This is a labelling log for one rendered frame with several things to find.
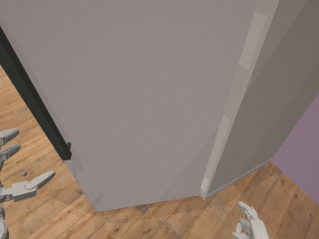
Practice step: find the fridge door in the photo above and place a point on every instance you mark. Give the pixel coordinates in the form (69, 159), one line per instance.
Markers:
(138, 87)

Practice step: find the robot right hand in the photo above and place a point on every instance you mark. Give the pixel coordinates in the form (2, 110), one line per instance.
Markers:
(255, 229)

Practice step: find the robot left hand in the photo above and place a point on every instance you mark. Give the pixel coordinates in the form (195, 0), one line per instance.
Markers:
(24, 189)

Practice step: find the handle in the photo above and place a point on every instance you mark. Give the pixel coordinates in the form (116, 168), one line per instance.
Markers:
(22, 83)

